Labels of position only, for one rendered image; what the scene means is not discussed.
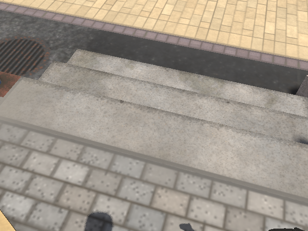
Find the stairs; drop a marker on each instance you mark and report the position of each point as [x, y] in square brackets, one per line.
[269, 112]

